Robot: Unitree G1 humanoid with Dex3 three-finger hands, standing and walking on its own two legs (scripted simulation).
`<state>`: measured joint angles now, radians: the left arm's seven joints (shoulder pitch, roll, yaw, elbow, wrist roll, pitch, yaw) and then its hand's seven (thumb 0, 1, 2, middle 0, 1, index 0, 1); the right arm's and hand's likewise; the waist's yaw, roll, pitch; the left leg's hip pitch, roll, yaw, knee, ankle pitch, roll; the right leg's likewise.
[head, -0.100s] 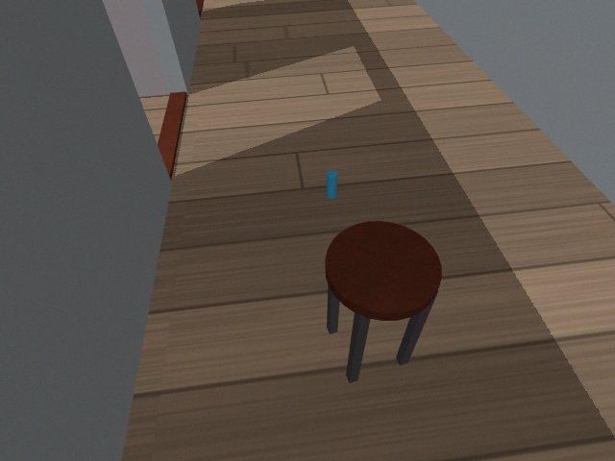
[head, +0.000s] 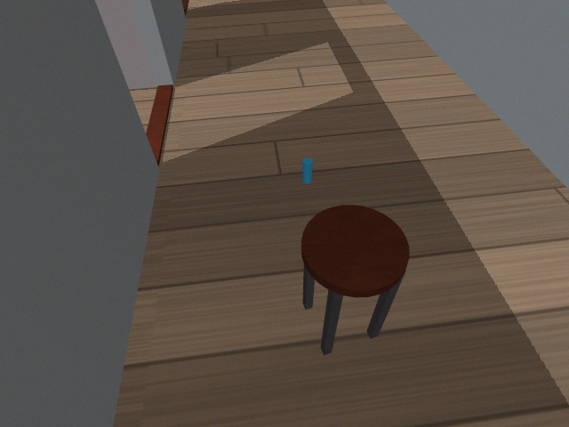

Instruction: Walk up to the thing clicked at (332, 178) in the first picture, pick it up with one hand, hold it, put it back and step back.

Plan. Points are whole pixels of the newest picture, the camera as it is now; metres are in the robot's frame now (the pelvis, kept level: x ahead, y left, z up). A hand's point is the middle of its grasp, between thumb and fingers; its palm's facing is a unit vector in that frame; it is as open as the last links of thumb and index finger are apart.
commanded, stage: stand
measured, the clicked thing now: (307, 170) +1.42 -0.09 -0.71
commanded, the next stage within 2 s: walk up in 1.02 s
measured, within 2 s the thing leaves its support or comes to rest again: neither
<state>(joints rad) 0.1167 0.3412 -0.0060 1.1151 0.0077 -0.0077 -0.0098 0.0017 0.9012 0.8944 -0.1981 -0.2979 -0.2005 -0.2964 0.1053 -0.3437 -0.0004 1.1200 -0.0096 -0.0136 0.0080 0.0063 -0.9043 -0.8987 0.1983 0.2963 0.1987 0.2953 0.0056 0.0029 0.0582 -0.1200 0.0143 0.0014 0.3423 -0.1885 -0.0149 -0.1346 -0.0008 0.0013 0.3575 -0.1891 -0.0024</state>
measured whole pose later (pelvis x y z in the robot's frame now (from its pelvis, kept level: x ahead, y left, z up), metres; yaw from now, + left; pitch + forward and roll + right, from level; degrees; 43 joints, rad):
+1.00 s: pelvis +0.01 +0.00 +0.00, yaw +0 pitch -2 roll +0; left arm 0.12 0.35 -0.01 1.12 0.01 -0.01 -0.01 0.00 0.90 0.89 -0.20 -0.30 -0.20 -0.30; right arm 0.11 -0.35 0.00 1.12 -0.01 -0.01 0.01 0.01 -0.90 -0.90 0.20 0.30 0.20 0.30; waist 0.00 0.00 0.06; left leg -0.10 0.02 0.00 0.32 -0.19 -0.02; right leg -0.11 0.00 0.00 0.33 -0.19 0.00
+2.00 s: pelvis +0.03 +0.08 -0.03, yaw -57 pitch -2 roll -1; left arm 0.24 0.39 0.03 0.64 0.03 0.04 -0.04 0.00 0.90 0.89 -0.20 -0.30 -0.20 -0.30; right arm 0.27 -0.41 -0.08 0.72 0.00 0.02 0.03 0.01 -0.90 -0.90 0.20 0.30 0.20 0.30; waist -0.02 0.02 0.11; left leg -0.44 0.04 -0.03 0.87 -0.46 -0.01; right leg -0.30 0.10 0.16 0.65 -0.31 -0.01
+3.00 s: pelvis +0.04 +0.09 -0.03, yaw -91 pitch -2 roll -1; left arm 0.25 0.42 0.06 0.81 0.01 0.01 -0.01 0.00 0.90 0.89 -0.20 -0.30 -0.20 -0.30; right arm 0.26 -0.39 -0.04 0.78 -0.04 -0.02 0.02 0.01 -0.90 -0.90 0.20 0.30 0.20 0.30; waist -0.02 -0.02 0.12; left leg -0.37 0.08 0.08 0.74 -0.34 0.01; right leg -0.46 0.05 0.07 1.02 -0.51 -0.01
